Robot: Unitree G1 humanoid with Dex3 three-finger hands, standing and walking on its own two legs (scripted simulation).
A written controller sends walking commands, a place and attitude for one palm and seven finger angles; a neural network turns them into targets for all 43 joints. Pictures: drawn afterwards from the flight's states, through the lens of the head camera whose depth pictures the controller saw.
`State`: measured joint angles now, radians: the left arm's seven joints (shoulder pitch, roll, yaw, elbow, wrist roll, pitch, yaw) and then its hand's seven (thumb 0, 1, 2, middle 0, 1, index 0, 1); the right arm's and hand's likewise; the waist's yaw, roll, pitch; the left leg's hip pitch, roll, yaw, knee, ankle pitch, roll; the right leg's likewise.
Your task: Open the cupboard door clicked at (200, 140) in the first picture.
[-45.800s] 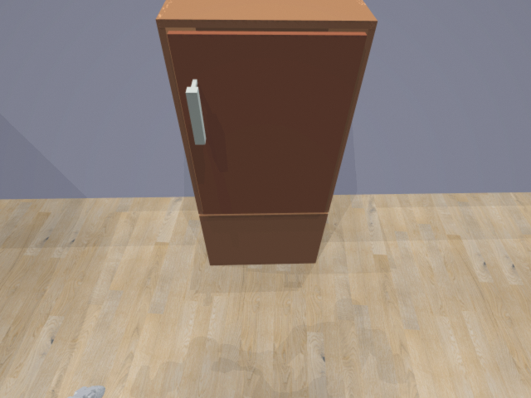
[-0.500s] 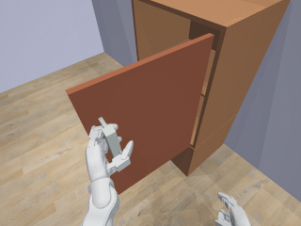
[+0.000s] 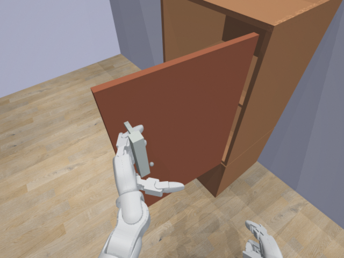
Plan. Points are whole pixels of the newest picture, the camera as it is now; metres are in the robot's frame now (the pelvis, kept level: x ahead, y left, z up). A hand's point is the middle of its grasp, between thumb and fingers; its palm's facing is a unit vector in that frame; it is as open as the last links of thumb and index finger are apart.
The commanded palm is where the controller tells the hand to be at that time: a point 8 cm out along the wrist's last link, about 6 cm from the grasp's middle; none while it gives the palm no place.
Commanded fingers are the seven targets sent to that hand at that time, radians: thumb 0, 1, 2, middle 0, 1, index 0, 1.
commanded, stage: open thumb and fingers to let go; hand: left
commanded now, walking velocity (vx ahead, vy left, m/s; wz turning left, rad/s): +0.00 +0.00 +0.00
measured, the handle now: (136, 149) +0.34 +0.11 +0.08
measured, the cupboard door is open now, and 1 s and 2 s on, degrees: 83 85 85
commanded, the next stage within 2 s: slide the hand sideways off the handle in 0.02 s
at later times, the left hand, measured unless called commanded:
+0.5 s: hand (142, 174) +0.28 +0.09 +0.08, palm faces -0.14 -0.99 +0.00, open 16.0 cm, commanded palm +0.25 +0.13 +0.08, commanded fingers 0.00 -0.50 0.30 -0.15 -0.30 -0.15 -0.30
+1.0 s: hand (122, 195) +0.23 +0.12 +0.07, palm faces -0.07 -1.00 -0.03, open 16.3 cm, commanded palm +0.21 +0.18 +0.08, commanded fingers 0.00 -0.50 0.30 -0.15 -0.30 -0.15 -0.30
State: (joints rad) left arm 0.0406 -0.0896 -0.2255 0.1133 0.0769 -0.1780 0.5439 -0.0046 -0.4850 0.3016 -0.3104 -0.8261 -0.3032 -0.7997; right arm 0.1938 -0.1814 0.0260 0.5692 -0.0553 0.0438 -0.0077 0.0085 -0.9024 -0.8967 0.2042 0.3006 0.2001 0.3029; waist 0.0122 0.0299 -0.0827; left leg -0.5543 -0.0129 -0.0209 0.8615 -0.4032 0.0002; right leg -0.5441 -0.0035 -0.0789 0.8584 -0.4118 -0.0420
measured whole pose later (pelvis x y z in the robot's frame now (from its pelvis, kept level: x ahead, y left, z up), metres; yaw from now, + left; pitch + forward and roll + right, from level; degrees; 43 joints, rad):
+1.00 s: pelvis +0.03 +0.01 -0.01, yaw -1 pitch +8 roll -1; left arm 0.50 0.15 -0.09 -0.28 -0.12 -0.24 -0.08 -0.01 -0.50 0.30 -0.17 -0.31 -0.16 -0.31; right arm 0.26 -0.22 0.04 0.44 0.01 -0.09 -0.01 0.01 -0.90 -0.90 0.20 0.30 0.20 0.30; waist 0.02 0.04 -0.09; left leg -0.60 -0.01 -0.01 0.93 -0.48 0.01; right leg -0.58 0.00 -0.07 0.91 -0.47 -0.03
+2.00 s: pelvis +0.02 +0.02 +0.01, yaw -1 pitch +2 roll -2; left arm 0.53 0.30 0.15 -0.41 -0.18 -0.07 -0.12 -0.01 -0.41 0.33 -0.16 -0.30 -0.15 -0.30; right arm 0.26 -0.23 0.06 0.51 0.03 -0.19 -0.09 0.01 -0.90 -0.90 0.21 0.30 0.20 0.30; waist 0.04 0.05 -0.08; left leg -0.42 -0.01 -0.01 0.80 -0.42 0.03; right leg -0.39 0.01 -0.06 0.74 -0.39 -0.01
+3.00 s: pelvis +0.04 +0.01 +0.05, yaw -2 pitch -4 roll +0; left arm 0.47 0.34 0.31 -0.38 -0.06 -0.07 0.11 0.02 0.89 0.89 -0.21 -0.30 -0.21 -0.30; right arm 0.20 -0.23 0.02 0.64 0.00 -0.09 -0.07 0.01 -0.90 -0.90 0.20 0.30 0.20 0.30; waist 0.07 0.06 0.02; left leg -0.07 0.00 0.01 0.41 -0.27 0.01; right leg -0.06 0.03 -0.04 0.39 -0.25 -0.03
